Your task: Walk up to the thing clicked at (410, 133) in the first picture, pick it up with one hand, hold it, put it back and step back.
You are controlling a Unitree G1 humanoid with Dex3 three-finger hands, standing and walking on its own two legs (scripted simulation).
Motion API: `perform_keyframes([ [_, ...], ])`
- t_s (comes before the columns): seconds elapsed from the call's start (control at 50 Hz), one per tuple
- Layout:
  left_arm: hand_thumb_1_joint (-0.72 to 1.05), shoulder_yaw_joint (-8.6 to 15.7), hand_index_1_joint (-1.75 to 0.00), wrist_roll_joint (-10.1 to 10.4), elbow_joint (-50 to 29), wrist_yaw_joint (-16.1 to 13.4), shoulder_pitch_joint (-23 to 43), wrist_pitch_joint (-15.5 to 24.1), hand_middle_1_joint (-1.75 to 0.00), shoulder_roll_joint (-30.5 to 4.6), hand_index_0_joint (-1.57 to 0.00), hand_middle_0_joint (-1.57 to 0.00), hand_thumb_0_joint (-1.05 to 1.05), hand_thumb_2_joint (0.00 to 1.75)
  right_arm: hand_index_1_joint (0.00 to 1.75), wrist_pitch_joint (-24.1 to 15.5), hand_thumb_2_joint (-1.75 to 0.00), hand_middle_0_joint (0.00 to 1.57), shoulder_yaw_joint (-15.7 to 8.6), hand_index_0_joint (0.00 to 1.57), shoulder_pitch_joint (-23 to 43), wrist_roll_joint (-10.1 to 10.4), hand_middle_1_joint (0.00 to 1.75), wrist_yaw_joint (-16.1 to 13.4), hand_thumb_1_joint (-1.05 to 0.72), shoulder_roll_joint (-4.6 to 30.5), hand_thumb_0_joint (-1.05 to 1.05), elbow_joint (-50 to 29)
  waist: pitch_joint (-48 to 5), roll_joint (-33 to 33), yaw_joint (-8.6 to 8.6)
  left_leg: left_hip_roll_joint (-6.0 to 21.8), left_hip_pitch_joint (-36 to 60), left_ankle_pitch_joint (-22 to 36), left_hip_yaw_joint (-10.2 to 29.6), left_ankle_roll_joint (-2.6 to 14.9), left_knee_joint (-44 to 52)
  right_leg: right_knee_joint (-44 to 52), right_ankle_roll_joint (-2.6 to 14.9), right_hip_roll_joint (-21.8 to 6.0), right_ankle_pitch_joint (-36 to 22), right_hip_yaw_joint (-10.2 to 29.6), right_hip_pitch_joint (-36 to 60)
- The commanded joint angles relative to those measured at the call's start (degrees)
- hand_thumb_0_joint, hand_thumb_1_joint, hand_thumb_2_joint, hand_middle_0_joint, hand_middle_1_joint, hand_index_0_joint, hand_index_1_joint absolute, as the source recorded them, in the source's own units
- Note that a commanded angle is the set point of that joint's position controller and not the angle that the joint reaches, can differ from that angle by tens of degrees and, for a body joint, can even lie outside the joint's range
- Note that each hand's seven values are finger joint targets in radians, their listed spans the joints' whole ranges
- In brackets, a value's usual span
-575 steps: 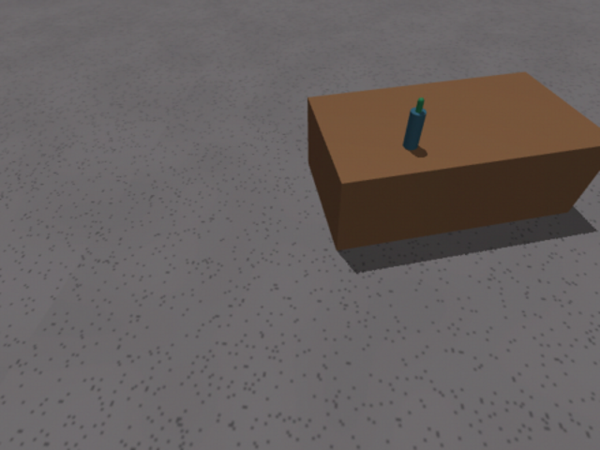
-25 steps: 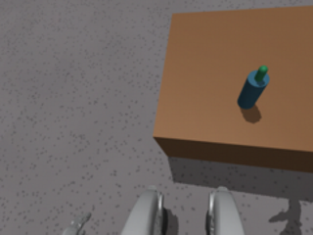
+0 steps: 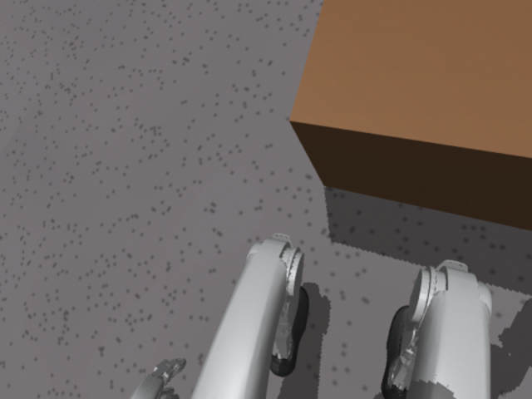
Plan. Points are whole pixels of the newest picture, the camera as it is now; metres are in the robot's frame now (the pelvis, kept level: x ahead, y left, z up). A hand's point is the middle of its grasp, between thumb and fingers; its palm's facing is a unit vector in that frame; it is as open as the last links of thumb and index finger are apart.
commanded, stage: close in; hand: right
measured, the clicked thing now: out of the picture +0.58 -0.28 +0.06
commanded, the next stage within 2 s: close in 0.90 s
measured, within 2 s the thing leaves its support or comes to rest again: leaves its support in 1.98 s
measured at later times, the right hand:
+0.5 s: hand out of the picture +0.57 -0.31 +0.04, palm faces +0.28 +0.96 -0.04, open 17.7 cm
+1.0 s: hand out of the picture +0.57 -0.29 +0.04, palm faces +0.30 +0.95 -0.03, open 16.6 cm
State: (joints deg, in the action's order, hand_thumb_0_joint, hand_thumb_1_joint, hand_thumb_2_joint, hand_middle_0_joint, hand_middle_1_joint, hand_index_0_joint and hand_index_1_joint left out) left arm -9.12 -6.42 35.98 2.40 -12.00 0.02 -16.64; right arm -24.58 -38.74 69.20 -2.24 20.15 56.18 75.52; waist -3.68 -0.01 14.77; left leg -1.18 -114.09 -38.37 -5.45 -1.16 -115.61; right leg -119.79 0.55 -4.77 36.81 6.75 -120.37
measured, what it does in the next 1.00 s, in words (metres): stands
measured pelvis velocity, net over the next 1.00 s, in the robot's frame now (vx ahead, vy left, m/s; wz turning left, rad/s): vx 0.01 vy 0.01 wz -0.02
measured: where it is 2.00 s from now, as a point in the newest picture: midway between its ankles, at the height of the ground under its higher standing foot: (340, 358)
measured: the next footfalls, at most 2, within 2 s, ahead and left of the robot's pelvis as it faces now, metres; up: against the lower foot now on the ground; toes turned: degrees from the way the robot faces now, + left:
none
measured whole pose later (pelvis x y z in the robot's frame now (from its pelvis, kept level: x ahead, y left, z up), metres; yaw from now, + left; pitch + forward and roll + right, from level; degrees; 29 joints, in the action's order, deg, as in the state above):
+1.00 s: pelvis +0.01 +0.01 +0.01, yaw -1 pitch +37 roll +7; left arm -6.0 -3.6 32.9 2.0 -12.9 -5.4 -16.1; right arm -18.2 -33.3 60.5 0.6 9.4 41.0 62.0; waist -7.1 -2.0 12.4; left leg -1.6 -113.3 -39.4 -5.2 0.3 -115.1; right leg -118.0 -0.8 -5.3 37.9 6.4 -118.2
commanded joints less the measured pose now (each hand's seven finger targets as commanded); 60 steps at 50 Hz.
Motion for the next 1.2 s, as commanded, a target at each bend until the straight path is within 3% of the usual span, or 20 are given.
perform_keyframes([
  [0.0, 0.91, 5.3, -0.29, 0.7, -2.5, -0.4, -13.5, -1.4, -0.3, -16.0, -0.21, -0.2, 0.0, 0.87, 0.04, -0.9, -0.01, 0.06, 0.4, 0.05, 26.0, -0.5, 0.04, -2.7, 0.6, 19.3, 0.0, -23.6, -51.7, -29.7, -2.74, -0.8, 15.6, 11.8, -1.1, 3.18, 10.2, 15.2, -0.37, 0.4, -13.6, 1.5, 45.5],
  [0.06, 0.92, 6.6, -0.29, 1.7, -3.0, -0.6, -14.4, -2.4, -0.3, -16.4, -0.21, -0.19, 0.0, 0.87, 0.04, 2.0, 0.0, 0.05, 2.6, 0.05, 22.2, -0.3, 0.04, -4.5, 0.61, 15.2, 0.0, -22.5, -50.3, -25.8, -1.3, -1.0, 18.5, 11.5, -1.7, 2.89, 11.2, 15.1, -0.11, 0.5, -11.6, 1.0, 41.8],
  [0.12, 0.92, 5.6, -0.29, 2.5, -3.0, -1.0, -14.7, -3.1, -0.3, -15.2, -0.21, -0.2, 0.0, 0.87, 0.04, 2.8, -0.01, 0.05, -0.9, 0.05, 22.1, 1.2, 0.04, -6.5, 0.61, 19.1, 0.0, -26.9, -47.1, -24.7, -3.07, -1.2, 17.7, 9.4, -1.0, 3.13, 11.6, 15.2, 0.38, 0.7, -7.5, 0.3, 36.5],
  [0.2, 0.91, 5.3, -0.3, 2.7, -3.7, -0.9, -14.5, -3.5, -0.3, -13.6, -0.21, -0.2, 0.0, 0.88, 0.04, 4.2, -0.02, 0.05, 1.7, 0.05, 15.8, 1.4, 0.04, -7.9, 0.6, 11.2, 0.0, -21.3, -39.3, -18.1, -0.69, -1.7, 18.6, 9.8, -1.3, 2.68, 13.3, 14.4, 1.31, 0.8, -7.1, -0.6, 29.7],
  [0.24, 0.9, 4.8, -0.29, 2.7, -4.1, -0.8, -14.1, -3.6, -0.3, -12.6, -0.21, -0.2, 0.0, 0.88, 0.04, 4.4, -0.03, 0.05, 2.8, 0.05, 13.0, 1.1, 0.04, -8.1, 0.59, 9.2, 0.0, -20.1, -36.3, -16.2, -0.32, -2.0, 18.7, 10.8, -1.2, 2.56, 13.8, 13.8, 1.85, 0.8, -7.5, -1.0, 27.7],
  [0.26, 0.91, 5.8, -0.29, 2.7, -3.9, -0.9, -14.7, -3.8, -0.3, -13.8, -0.21, -0.2, 0.0, 0.88, 0.05, 4.4, -0.03, 0.04, 1.2, 0.04, 13.1, 0.9, 0.05, -8.4, 0.61, 11.1, 0.0, -19.4, -35.6, -16.2, -0.66, -1.8, 18.2, 9.7, -0.7, 2.65, 14.1, 14.2, 2.01, 1.0, -6.1, -1.1, 26.4],
  [0.3, 0.9, 6.0, -0.29, 2.7, -4.0, -0.7, -14.3, -4.0, -0.3, -13.8, -0.21, -0.2, 0.0, 0.88, 0.05, 4.3, -0.04, 0.04, 3.2, 0.04, 12.5, 1.3, 0.05, -8.2, 0.6, 7.7, 0.0, -18.2, -33.0, -15.5, 0.39, -1.8, 16.8, 9.1, -1.1, 2.66, 14.2, 14.3, 2.14, 0.8, -5.1, -0.9, 25.8],
  [0.42, 0.91, 6.4, -0.29, 2.5, -4.1, -0.8, -14.9, -4.0, -0.3, -14.0, -0.21, -0.2, 0.0, 0.88, 0.05, 2.6, -0.04, 0.04, 4.6, 0.04, 16.0, 2.8, 0.05, -7.6, 0.61, 5.9, 0.0, -22.8, -38.5, -17.3, 0.7, -1.6, 17.7, 12.9, -1.1, 2.7, 12.9, 13.0, 1.87, 0.7, -10.0, -0.8, 30.4],
  [0.48, 0.91, 6.8, -0.29, 2.5, -3.4, -1.0, -15.4, -4.1, -0.3, -14.3, -0.21, -0.2, 0.0, 0.88, 0.05, 2.2, -0.03, 0.04, 4.2, 0.04, 18.2, 3.0, 0.05, -8.3, 0.6, 6.8, 0.0, -25.8, -43.5, -20.4, -0.65, -1.4, 17.8, 14.3, -0.9, 2.93, 12.0, 13.0, 1.22, 0.5, -13.3, -0.9, 35.4],
  [0.58, 0.91, 7.0, -0.29, 2.2, -3.4, -1.1, -15.0, -4.8, -0.3, -13.8, -0.2, -0.19, 0.0, 0.87, 0.05, 2.2, -0.04, 0.04, 4.1, 0.04, 19.3, 2.4, 0.05, -10.0, 0.57, 7.1, 0.0, -29.1, -46.0, -23.0, -2.03, -1.3, 17.4, 14.1, -0.8, 3.23, 11.5, 13.6, 0.68, 0.4, -14.9, -1.1, 38.3],
  [0.66, 0.91, 7.3, -0.29, 2.1, -3.5, -1.0, -14.7, -5.2, -0.3, -13.3, -0.2, -0.19, 0.0, 0.87, 0.09, 2.7, -0.08, 0.06, 4.8, 0.07, 18.2, 2.5, 0.09, -10.9, 0.56, 4.5, 0.0, -29.4, -47.5, -21.8, -1.92, -1.4, 19.4, 16.4, -0.6, 3.08, 11.8, 13.0, 0.76, 0.3, -17.4, -1.3, 38.7],
  [0.7, 0.91, 7.4, -0.29, 2.2, -3.6, -1.1, -14.5, -5.2, -0.3, -13.0, -0.2, -0.2, 0.0, 0.87, 0.1, 3.1, -0.09, 0.07, 5.0, 0.08, 16.8, 2.7, 0.1, -11.0, 0.54, 3.4, 0.0, -28.2, -45.7, -18.5, -1.13, -1.5, 21.5, 16.5, -0.3, 2.7, 13.0, 12.4, 1.25, 0.4, -15.3, -1.6, 35.0],
  [0.74, 0.91, 7.5, -0.29, 2.5, -3.7, -1.1, -13.8, -5.2, -0.3, -13.0, -0.2, -0.2, 0.0, 0.87, 0.13, 3.3, -0.12, 0.11, 4.5, 0.11, 15.2, 2.9, 0.13, -11.1, 0.5, 3.4, 0.0, -27.2, -44.0, -17.2, -2.07, -1.4, 21.4, 15.1, 0.0, 2.78, 13.2, 13.0, 1.33, 0.6, -13.3, -1.9, 32.5],
  [0.82, 0.91, 7.9, -0.29, 2.6, -3.8, -1.1, -13.5, -5.1, -0.3, -12.7, -0.21, -0.2, 0.0, 0.88, 0.17, 3.4, -0.14, 0.17, 4.9, 0.18, 12.8, 3.2, 0.17, -10.7, 0.48, 1.0, 0.0, -25.2, -42.5, -14.6, -1.44, -1.6, 21.3, 15.5, -0.2, 2.66, 13.2, 12.9, 1.5, 0.6, -13.5, -1.7, 31.6],
  [0.84, 0.91, 7.8, -0.29, 2.7, -4.3, -1.0, -13.4, -5.2, -0.3, -12.6, -0.2, -0.2, 0.0, 0.87, 0.19, 3.2, -0.15, 0.19, 4.0, 0.19, 11.6, 3.5, 0.19, -10.8, 0.47, 2.1, 0.0, -25.3, -42.5, -14.7, -2.26, -1.5, 22.1, 16.2, 0.1, 2.69, 13.4, 12.9, 1.64, 0.7, -14.2, -2.0, 31.0],
  [0.94, 0.92, 7.9, -0.28, 2.7, -4.5, -1.1, -12.8, -5.0, -0.3, -11.9, -0.21, -0.19, 0.0, 0.86, 0.25, 2.1, -0.2, 0.26, 4.4, 0.26, 12.2, 3.9, 0.25, -10.7, 0.46, 1.4, 0.0, -25.9, -41.7, -12.5, -1.92, -1.6, 22.4, 13.6, 0.4, 2.46, 14.5, 13.0, 2.07, 0.7, -9.9, -2.3, 28.1],
  [0.98, 0.92, 8.3, -0.28, 2.7, -4.4, -1.1, -12.9, -4.9, -0.3, -12.0, -0.21, -0.19, 0.0, 0.86, 0.28, 1.8, -0.21, 0.3, 5.3, 0.3, 12.6, 3.9, 0.28, -10.7, 0.44, 0.3, 0.0, -27.1, -42.3, -14.4, -2.2, -1.5, 21.8, 13.0, 0.3, 2.77, 14.2, 14.0, 1.72, 0.8, -9.9, -2.4, 30.3],
  [1.02, 0.89, 8.4, -0.3, 2.6, -4.1, -1.2, -12.3, -4.8, -0.3, -11.7, -0.2, -0.19, 0.0, 0.88, 0.31, 1.5, -0.15, 0.46, 5.7, 0.46, 12.9, 3.7, 0.31, -11.0, 0.42, 0.0, 0.0, -26.9, -43.0, -15.4, -2.8, -1.6, 20.8, 12.5, 0.3, 2.95, 14.0, 14.3, 1.61, 0.7, -9.9, -2.3, 31.7],
  [1.06, 0.91, 8.6, -0.29, 2.5, -3.6, -1.4, -12.8, -4.6, -0.3, -11.9, -0.2, -0.19, 0.0, 0.88, 0.4, 1.2, -0.2, 0.61, 6.2, 0.6, 14.7, 3.5, 0.4, -11.1, 0.41, -0.2, 0.0, -26.7, -41.0, -15.2, -1.62, -1.6, 19.1, 11.1, 0.0, 3.01, 14.0, 14.5, 1.47, 0.6, -8.2, -2.0, 30.9],
  [1.18, 0.91, 8.3, -0.28, 2.1, -2.8, -1.6, -12.9, -4.5, -0.29, -12.0, -0.2, -0.19, 0.0, 0.88, 0.51, 0.3, -0.23, 0.82, 6.0, 0.81, 16.9, 3.7, 0.51, -11.4, 0.38, 0.9, 0.0, -27.2, -43.0, -17.1, -2.0, -1.4, 19.0, 13.9, 0.0, 2.94, 12.9, 13.3, 1.14, 0.6, -11.8, -2.0, 33.6],
])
